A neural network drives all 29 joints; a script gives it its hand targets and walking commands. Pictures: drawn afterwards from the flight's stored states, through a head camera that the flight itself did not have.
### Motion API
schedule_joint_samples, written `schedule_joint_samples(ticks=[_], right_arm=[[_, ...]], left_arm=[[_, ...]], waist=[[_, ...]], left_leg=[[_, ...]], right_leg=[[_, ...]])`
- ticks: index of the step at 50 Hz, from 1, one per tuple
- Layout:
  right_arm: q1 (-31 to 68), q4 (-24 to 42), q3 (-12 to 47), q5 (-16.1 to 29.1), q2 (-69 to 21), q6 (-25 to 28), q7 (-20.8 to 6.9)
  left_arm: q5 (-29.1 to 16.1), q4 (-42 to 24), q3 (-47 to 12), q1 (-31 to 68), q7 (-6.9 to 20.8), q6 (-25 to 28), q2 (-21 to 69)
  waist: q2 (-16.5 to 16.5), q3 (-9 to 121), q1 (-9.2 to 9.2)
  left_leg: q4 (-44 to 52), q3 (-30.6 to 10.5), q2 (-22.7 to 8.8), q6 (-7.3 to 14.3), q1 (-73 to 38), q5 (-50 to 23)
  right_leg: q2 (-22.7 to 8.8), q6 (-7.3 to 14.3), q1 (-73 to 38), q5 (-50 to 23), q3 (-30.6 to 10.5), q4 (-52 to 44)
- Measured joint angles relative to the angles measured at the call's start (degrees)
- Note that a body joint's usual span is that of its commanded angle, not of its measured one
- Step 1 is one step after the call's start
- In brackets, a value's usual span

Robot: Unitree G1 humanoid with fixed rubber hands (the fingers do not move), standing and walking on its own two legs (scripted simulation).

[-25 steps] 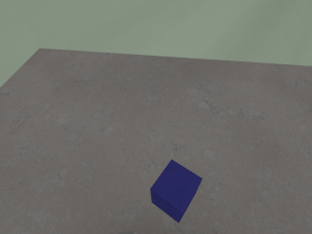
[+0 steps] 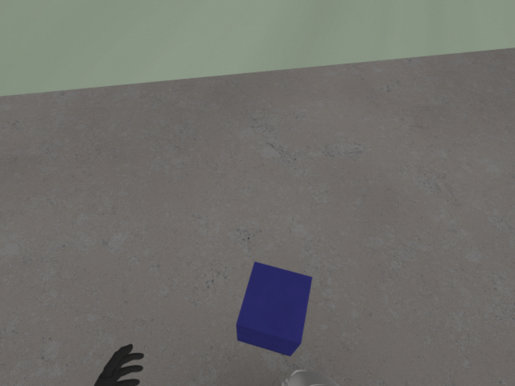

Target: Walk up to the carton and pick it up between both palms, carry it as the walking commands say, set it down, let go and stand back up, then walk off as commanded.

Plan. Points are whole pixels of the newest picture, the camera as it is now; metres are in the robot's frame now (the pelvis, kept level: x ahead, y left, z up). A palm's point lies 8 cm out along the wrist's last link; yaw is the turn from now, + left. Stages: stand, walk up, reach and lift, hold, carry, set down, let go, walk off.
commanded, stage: walk up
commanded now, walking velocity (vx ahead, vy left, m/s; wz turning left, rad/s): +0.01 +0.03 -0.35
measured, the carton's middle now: (272, 310) +0.39 -0.08 -0.65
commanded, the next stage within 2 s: none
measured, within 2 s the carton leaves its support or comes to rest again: neither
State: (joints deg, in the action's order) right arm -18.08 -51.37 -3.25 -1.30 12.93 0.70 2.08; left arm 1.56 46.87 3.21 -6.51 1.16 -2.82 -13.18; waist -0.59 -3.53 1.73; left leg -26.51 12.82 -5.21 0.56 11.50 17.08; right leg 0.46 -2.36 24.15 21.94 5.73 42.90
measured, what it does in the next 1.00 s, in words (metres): steps on the spot: right foot, then left foot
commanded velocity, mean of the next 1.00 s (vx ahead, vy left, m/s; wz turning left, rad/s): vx -0.01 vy -0.05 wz -0.17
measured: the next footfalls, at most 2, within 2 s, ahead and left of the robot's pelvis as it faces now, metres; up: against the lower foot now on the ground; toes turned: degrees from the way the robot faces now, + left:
right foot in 0.08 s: +0.05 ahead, -0.10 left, +0.00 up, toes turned -8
left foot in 0.36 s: +0.08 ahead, +0.13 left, +0.00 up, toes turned -1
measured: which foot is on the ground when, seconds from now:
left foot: down 0.00-0.08, up 0.10-0.34, down 0.36-0.72, up 0.74-1.00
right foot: up 0.00-0.06, down 0.08-0.36, up 0.38-0.70, down 0.72-1.00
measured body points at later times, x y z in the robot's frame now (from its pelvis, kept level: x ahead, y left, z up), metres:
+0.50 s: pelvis +0.02 +0.00 +0.00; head +0.05 +0.03 +0.45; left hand +0.14 +0.25 -0.16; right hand +0.02 -0.28 -0.11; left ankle +0.04 +0.13 -0.74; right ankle -0.02 -0.12 -0.66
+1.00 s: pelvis +0.01 -0.06 +0.00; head +0.02 -0.09 +0.45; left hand +0.13 +0.17 -0.12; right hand +0.02 -0.33 -0.15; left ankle -0.02 +0.06 -0.68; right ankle -0.01 -0.19 -0.74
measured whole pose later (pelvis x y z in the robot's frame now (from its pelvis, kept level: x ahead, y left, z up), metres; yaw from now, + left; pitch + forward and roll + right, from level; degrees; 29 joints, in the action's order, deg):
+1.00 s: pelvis +0.01 -0.06 +0.00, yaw -9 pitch +1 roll +1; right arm -13.9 -52.3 -3.4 -0.9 14.3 -4.5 -0.5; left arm 1.6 52.2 2.2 -11.4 -2.6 0.2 -10.8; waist 1.6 -1.5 -1.1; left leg -51.7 2.4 0.3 -2.9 21.2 26.1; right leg -3.4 -0.3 12.9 11.7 2.7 23.8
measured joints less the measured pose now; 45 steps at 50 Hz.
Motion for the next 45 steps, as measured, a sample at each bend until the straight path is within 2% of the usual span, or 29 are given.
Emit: schedule_joint_samples(ticks=[3,4,6,9,11,13,17,18,19,21,23,26,30,33,35,36,37,39,42,45], right_arm=[[-1.7,0.3,-0.8,-0.1,0.8,-0.5,-0.5],[-2.4,0.5,-0.9,-0.1,0.9,-0.6,-0.7],[-1.8,1.1,-0.9,0.1,1.0,-1.3,-0.9],[0.7,2.6,-0.5,0.3,0.6,-2.4,-0.6],[2.2,3.5,-0.3,0.3,0.4,-2.9,-0.3],[3.4,4.0,0.0,0.5,0.5,-3.3,0.1],[4.3,4.2,0.5,0.6,1.1,-2.8,0.7],[4.1,4.0,0.5,0.3,1.1,-2.4,0.9],[3.8,3.8,0.5,0.1,0.8,-2.2,0.9],[2.4,3.4,0.6,-0.2,0.5,-2.0,0.8],[0.9,2.8,0.7,0.0,0.4,-2.1,0.7],[-0.5,2.0,0.3,-0.2,0.6,-1.7,0.9],[-1.2,1.5,-0.4,-0.5,1.2,-1.3,0.6],[-1.1,1.5,-1.2,-0.7,2.0,-1.7,-0.3],[-0.8,1.4,-1.6,-0.5,2.5,-2.3,-0.9],[-1.0,1.6,-1.6,-0.4,2.5,-2.5,-1.2],[-0.5,1.3,-1.6,-0.3,2.8,-2.8,-1.4],[0.8,0.6,-1.0,0.2,3.3,-3.9,-1.4],[1.9,-0.5,-0.4,0.3,2.4,-4.3,-2.0],[2.3,-1.5,0.3,0.4,1.3,-4.1,-2.1]], left_arm=[[-0.4,-0.4,-0.3,1.4,0.0,0.6,0.1],[-0.4,-0.5,-0.4,1.4,0.0,1.0,-0.1],[-0.1,-0.2,-0.2,1.0,-0.5,1.9,-0.5],[-0.3,0.9,0.1,-1.3,-1.0,1.4,-1.4],[-0.1,1.6,0.4,-2.6,-0.9,0.4,-2.0],[0.1,2.2,0.6,-3.5,-0.6,-0.2,-2.3],[0.3,3.6,0.9,-5.5,-0.2,-0.6,-2.4],[0.3,4.0,0.9,-6.0,-0.2,-0.7,-2.6],[0.3,4.3,1.1,-6.1,-0.2,-0.9,-2.7],[0.2,4.6,1.5,-5.8,-0.3,-1.6,-2.7],[0.2,4.6,1.6,-5.3,0.1,-1.7,-2.7],[0.1,4.5,1.3,-4.6,0.9,-1.8,-2.8],[-0.4,3.0,0.8,-2.8,1.2,-2.2,-3.2],[-0.8,2.0,0.2,-1.6,1.2,-1.6,-3.1],[-1.0,1.6,-0.1,-1.6,0.9,-0.5,-2.9],[-0.9,1.3,-0.1,-1.9,0.7,0.3,-3.2],[-0.6,1.7,0.0,-2.0,0.5,1.2,-2.5],[-0.4,3.0,-0.4,-2.7,0.0,2.1,-0.5],[-0.3,4.1,-1.4,-3.5,-1.1,2.3,1.6],[-0.1,4.5,-1.8,-3.5,-1.9,2.9,2.8]], waist=[[1.2,0.1,0.34],[1.2,0.5,0.19],[1.9,0.2,-0.28],[1.4,-0.2,-0.89],[0.8,-0.1,-1.62],[0.2,0.1,-2.31],[-0.8,0.9,-2.58],[-1.2,1.2,-2.32],[-1.9,1.3,-2.12],[-2.2,1.2,-1.77],[-2.1,1.1,-1.26],[-1.3,1.0,-0.54],[0.0,0.3,-0.31],[1.2,0.1,-0.17],[1.8,0.2,-0.19],[0.8,0.6,-0.40],[1.5,0.3,-0.81],[3.2,-0.2,-1.04],[3.8,0.1,-1.14],[3.5,1.0,-1.57]], left_leg=[[-3.1,0.9,-0.6,-0.5,0.1,2.5],[-5.4,1.1,-0.9,-0.8,0.8,3.9],[-15.0,-1.9,-1.2,-2.3,4.4,8.0],[-26.7,-6.5,-0.2,-3.7,9.3,12.5],[-27.1,-8.1,-0.3,-4.0,10.6,12.0],[-23.6,-8.9,-0.4,-4.0,10.6,11.2],[-10.0,-8.6,0.1,-2.8,6.1,3.0],[-8.3,-8.4,0.2,-2.1,5.3,1.1],[-9.3,-8.0,0.3,-1.6,5.6,1.3],[-9.5,-7.7,-0.5,-1.3,5.2,2.0],[-7.0,-7.8,-1.3,-1.6,3.9,1.1],[-3.0,-8.0,-2.5,-2.3,2.3,-1.3],[-0.6,-8.1,-4.2,-3.4,2.1,-3.1],[-0.5,-7.9,-5.2,-4.6,2.4,-3.5],[-2.2,-7.7,-5.6,-5.4,3.0,-2.7],[-4.2,-7.2,-4.8,-5.1,3.7,-1.6],[-7.9,-8.1,-4.6,-4.6,5.0,2.0],[-14.8,-11.8,-2.2,-3.5,7.0,8.8],[-19.9,-13.3,1.3,-2.2,8.2,8.1],[-18.6,-12.3,3.4,-2.2,7.3,7.3]], right_leg=[[-0.1,1.3,-5.4,-4.5,0.8,-10.0],[-0.4,2.6,-7.1,-6.8,1.1,-12.9],[0.3,5.1,-6.6,-6.1,0.9,-11.4],[0.7,5.9,-7.9,-6.0,-0.5,-12.3],[1.1,5.7,-8.7,-6.9,-1.3,-13.7],[1.5,5.6,-9.0,-7.3,-2.0,-14.2],[2.3,4.9,-8.1,-5.9,-2.9,-11.5],[2.3,4.6,-7.3,-4.8,-3.2,-9.3],[2.4,3.8,-5.7,-0.3,-3.9,-5.0],[3.2,2.1,-1.7,5.5,-4.7,6.8],[3.1,0.7,1.1,4.5,-4.9,15.4],[1.7,-1.2,2.2,2.6,-4.8,18.1],[-0.2,-2.3,0.9,3.2,-4.9,10.8],[-1.3,-1.6,-2.5,1.3,-4.1,0.5],[-1.8,-0.8,-6.7,-3.4,-3.0,-8.8],[-2.9,-0.6,-9.1,-6.0,-3.2,-13.6],[-2.8,-0.1,-8.9,-6.9,-3.3,-13.5],[-2.2,1.1,-8.9,-6.7,-3.6,-12.3],[-2.3,2.1,-11.4,-8.4,-3.5,-16.4],[-2.5,2.5,-12.7,-9.8,-3.1,-19.1]])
